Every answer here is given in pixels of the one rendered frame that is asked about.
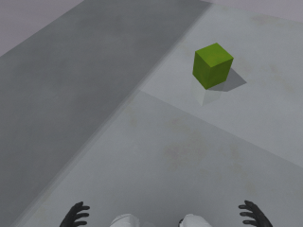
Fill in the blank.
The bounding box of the right robot thigh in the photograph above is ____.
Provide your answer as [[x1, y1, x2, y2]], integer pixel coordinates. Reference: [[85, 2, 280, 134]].
[[179, 216, 212, 227]]

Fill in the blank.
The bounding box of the carton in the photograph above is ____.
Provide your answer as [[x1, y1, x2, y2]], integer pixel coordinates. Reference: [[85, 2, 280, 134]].
[[192, 43, 234, 89]]

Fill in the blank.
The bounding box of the left robot thigh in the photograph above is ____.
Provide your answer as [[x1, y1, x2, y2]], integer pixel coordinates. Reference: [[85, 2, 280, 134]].
[[109, 214, 140, 227]]

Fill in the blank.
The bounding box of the left robot hand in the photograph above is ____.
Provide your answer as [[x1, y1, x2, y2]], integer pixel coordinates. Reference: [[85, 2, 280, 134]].
[[60, 201, 90, 227]]

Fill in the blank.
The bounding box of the robot thigh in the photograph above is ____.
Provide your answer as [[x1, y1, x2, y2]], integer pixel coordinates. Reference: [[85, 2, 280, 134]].
[[179, 216, 212, 227], [109, 214, 140, 227]]

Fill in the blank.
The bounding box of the right robot hand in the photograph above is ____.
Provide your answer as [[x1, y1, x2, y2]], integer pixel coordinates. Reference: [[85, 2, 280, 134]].
[[238, 200, 273, 227]]

